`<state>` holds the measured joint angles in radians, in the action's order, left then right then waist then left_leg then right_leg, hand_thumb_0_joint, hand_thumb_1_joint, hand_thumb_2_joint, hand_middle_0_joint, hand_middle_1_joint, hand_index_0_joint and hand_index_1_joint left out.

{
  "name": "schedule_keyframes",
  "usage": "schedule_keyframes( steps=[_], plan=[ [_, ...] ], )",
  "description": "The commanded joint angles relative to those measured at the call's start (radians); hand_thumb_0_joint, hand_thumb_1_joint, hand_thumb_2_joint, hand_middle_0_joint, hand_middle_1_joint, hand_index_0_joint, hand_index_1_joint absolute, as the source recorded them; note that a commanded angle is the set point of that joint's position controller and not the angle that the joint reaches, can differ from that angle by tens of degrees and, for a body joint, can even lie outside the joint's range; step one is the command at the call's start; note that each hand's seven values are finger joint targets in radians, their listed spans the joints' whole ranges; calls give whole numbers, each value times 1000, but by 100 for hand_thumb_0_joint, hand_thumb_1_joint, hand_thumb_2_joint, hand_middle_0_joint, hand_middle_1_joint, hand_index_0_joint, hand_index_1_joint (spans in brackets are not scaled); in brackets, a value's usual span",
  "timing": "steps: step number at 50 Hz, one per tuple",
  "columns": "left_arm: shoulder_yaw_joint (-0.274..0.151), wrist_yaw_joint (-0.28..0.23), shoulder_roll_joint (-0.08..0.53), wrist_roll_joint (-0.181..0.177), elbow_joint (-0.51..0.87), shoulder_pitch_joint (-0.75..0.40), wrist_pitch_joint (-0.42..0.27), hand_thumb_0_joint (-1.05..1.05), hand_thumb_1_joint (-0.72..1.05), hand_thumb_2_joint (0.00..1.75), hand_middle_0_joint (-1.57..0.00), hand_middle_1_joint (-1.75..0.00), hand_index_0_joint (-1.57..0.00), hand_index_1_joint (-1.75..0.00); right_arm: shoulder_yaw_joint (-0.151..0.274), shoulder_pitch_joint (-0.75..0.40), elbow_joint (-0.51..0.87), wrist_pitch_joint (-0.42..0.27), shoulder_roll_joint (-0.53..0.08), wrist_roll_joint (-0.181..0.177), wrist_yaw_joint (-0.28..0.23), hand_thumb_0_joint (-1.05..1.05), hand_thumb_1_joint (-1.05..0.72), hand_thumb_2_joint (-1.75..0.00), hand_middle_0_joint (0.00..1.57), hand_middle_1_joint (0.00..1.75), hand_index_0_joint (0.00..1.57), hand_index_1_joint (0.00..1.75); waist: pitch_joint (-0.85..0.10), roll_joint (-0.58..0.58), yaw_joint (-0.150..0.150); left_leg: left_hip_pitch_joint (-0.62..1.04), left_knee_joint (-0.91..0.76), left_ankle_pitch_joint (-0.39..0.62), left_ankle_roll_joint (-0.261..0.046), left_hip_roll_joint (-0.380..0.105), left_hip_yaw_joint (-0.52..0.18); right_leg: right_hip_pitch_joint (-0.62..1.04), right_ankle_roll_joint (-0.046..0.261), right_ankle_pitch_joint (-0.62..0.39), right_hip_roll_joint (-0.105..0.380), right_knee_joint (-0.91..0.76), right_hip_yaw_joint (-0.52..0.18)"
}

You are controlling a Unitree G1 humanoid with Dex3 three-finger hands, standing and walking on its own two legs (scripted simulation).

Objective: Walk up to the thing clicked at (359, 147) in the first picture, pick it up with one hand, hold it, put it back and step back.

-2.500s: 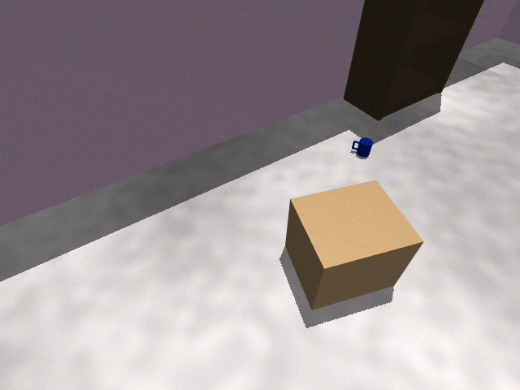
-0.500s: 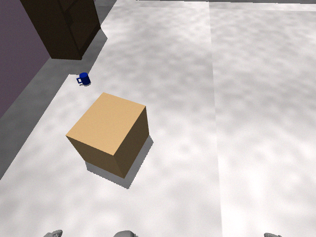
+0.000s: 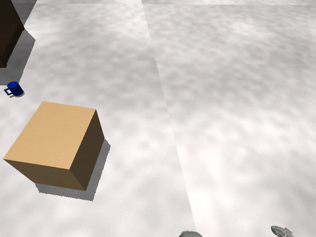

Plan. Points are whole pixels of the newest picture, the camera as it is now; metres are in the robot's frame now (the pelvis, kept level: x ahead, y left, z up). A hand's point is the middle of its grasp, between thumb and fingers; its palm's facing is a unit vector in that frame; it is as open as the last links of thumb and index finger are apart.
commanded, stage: walk up
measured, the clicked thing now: (13, 89) +1.31 +1.10 -0.71
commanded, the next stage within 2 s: stand in 1.88 s
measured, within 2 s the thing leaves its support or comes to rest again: neither
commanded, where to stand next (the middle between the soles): +0.05 +0.00 m, yaw -16 degrees
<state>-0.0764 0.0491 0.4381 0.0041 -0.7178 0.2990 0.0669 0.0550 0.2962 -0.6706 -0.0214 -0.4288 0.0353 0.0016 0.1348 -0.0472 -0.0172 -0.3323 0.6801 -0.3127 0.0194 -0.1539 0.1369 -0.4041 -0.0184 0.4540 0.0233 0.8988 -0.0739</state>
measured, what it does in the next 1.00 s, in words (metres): steps on the spot, turning right: right foot, then left foot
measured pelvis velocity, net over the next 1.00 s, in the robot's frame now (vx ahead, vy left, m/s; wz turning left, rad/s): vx -0.04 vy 0.01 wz -0.30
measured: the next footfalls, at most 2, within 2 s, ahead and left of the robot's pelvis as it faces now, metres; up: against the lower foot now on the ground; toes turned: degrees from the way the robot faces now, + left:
right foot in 0.06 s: +0.05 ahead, -0.15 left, +0.00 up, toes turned -1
left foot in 0.42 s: +0.07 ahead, +0.12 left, +0.00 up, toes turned -16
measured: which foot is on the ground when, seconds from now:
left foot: down 0.00-0.08, up 0.10-0.40, down 0.42-1.00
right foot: up 0.00-0.04, down 0.06-0.46, up 0.48-0.70, down 0.72-1.00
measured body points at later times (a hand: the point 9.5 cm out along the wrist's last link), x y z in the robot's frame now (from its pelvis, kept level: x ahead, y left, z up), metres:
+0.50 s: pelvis -0.01 +0.00 -0.02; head +0.03 +0.00 +0.43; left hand +0.15 +0.30 -0.12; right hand +0.02 -0.32 -0.13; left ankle +0.03 +0.12 -0.72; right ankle +0.00 -0.14 -0.71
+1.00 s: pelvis -0.04 +0.01 +0.00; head -0.04 -0.01 +0.44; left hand +0.14 +0.28 -0.11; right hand -0.06 -0.31 -0.13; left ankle +0.03 +0.14 -0.72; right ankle -0.04 -0.12 -0.72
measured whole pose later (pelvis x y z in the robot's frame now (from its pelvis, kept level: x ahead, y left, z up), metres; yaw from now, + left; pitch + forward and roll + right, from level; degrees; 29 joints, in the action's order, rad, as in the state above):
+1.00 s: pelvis -0.04 +0.01 +0.00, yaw -17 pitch -4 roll +1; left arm -0.02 -0.01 0.37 0.01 -0.94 0.20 -0.02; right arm 0.02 0.22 -0.93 0.00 -0.39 0.01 0.02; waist 0.07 0.02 -0.01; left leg -0.30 0.69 -0.34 0.02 -0.05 0.04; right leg -0.33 0.01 0.35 -0.02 0.72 -0.08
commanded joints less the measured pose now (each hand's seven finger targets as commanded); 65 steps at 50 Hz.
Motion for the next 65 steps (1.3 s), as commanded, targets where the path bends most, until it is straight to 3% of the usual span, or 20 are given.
schedule_keyframes(
  steps=[1,2,4,5,6,9,17,21,23,25,28,34,36,37,38,39,45,48,54,65],
  plan=[
    [-59,-34,143,6,20,115,-66,0,90,90,-20,-30,-20,-30,94,-35,92,2,-252,-11,0,0,-90,-90,20,30,20,30,-179,272,27,48,-12,341,-199,-147,-95,166,22,-147,-56,-300,155],
    [-69,-41,165,12,-4,152,-77,0,90,90,-20,-30,-20,-30,81,-37,92,11,-219,-16,1,0,-90,-90,20,30,20,30,-184,178,48,-3,123,247,-160,-100,-58,231,30,-185,-83,-370,139],
    [-99,-56,298,32,35,111,-97,0,90,90,-20,-30,-20,-30,33,-36,120,26,-90,-37,-1,0,-90,-90,20,30,20,30,-109,-245,43,-351,448,-291,-42,108,-48,250,178,-272,232,-513,-495],
    [-98,-57,331,34,59,87,-94,0,90,90,-20,-30,-20,-30,55,-108,123,32,-165,-37,-19,0,-90,-90,20,30,20,30,-94,-169,75,-332,509,-348,-31,86,-146,162,311,-334,319,-520,-592],
    [-96,-61,332,26,53,58,-88,0,90,90,-20,-30,-20,-30,67,-117,106,27,-198,-27,-26,0,-90,-90,20,30,20,30,-70,-174,62,-280,495,-338,-31,59,-175,66,330,-324,325,-520,-601],
    [-67,-75,226,12,41,-23,-95,0,90,90,-20,-30,-20,-30,59,-26,2,26,-184,-47,-16,0,-90,-90,20,30,20,30,-82,-139,2,-287,462,-163,-31,57,-170,167,206,-368,130,-415,-293],
    [-56,-87,231,21,45,31,-109,0,90,90,-20,-30,-20,-30,54,-70,-20,14,-171,-16,-10,0,-90,-90,20,30,20,30,-150,-142,41,-147,232,-171,-39,103,-151,126,256,-503,147,-321,-355],
    [-31,-86,185,-1,68,-42,-95,0,90,90,-20,-30,-20,-30,63,32,-71,-9,-155,-6,-10,0,-90,-90,20,30,20,30,-194,-78,-27,130,-97,22,-69,138,-140,-3,164,-561,71,-151,-236],
    [-3,-91,102,-11,74,-25,-94,0,90,90,-20,-30,-20,-30,86,-6,-54,-18,-272,-1,-13,0,-90,-90,20,30,20,30,-181,242,-15,194,-293,99,-205,-187,-607,-205,44,-42,-156,108,-61],
    [-25,-106,214,7,27,-34,-97,0,90,90,-20,-30,-20,-30,97,-59,-51,-19,-293,-13,-4,0,-90,-90,20,30,20,30,-136,224,-8,82,-277,150,-360,-322,-691,-138,29,176,-59,232,-80],
    [-32,-84,180,-6,-18,-22,-105,0,90,90,-20,-30,-20,-30,62,-94,-46,-13,-205,-1,-9,0,-90,-90,20,30,20,30,-61,215,10,48,-190,380,-239,-115,-339,-98,42,82,-66,160,4],
    [-15,-78,112,4,-79,41,-128,0,90,90,-20,-30,-20,-30,45,-101,-58,11,-203,-15,1,0,-90,-90,20,30,20,30,-187,278,36,102,-27,366,-181,-56,-216,164,43,-159,-89,-363,127],
    [-39,-89,174,20,-102,48,-138,0,90,90,-20,-30,-20,-30,24,-90,-56,17,-139,-25,3,0,-90,-90,20,30,20,30,-214,149,47,-66,86,220,-110,-21,-192,343,83,-244,-26,-403,-49],
    [-47,-93,221,33,-91,28,-147,0,90,90,-20,-30,-20,-30,8,-82,-49,18,-89,-30,5,0,-90,-90,20,30,20,30,-201,-3,38,-200,174,17,-52,53,-154,376,145,-275,159,-460,-349],
    [-45,-92,264,28,-81,-39,-144,0,90,90,-20,-30,-20,-30,21,-121,-56,28,-131,-28,-8,0,-90,-90,20,30,20,30,-162,-30,35,-164,226,-289,-49,74,-167,213,278,-256,300,-477,-470],
    [-44,-90,272,25,-67,-91,-143,0,90,90,-20,-30,-20,-30,37,-102,-85,28,-160,-17,-13,0,-90,-90,20,30,20,30,-114,-46,17,-76,257,-310,-41,52,-188,71,315,-255,317,-461,-482],
    [-14,-74,187,11,-96,-180,-136,0,90,90,-20,-30,-20,-30,30,-25,-191,-1,-141,-26,3,0,-90,-90,20,30,20,30,-124,-94,-35,142,-91,52,-58,94,-128,-3,146,-270,99,-385,-189],
    [1,-67,129,-3,-144,-134,-119,0,90,90,-20,-30,-20,-30,37,-109,-193,-17,-217,-21,3,0,-90,-90,20,30,20,30,-120,72,18,27,-280,-188,-159,-87,-402,48,70,-19,-31,-262,-53],
    [-7,-57,178,7,-201,-172,-123,0,90,90,-20,-30,-20,-30,13,-132,-250,-4,-158,-12,14,0,-90,-90,20,30,20,30,-28,30,4,3,-182,-210,-61,71,-192,9,125,202,75,-532,-279],
    [19,-59,133,-5,-284,-206,-124,0,90,90,-20,-30,-20,-30,3,-171,-319,-22,-156,-22,6,0,-90,-90,20,30,20,30,-144,56,11,120,-313,33,-68,20,-216,180,67,-338,28,-451,-132]
  ],
)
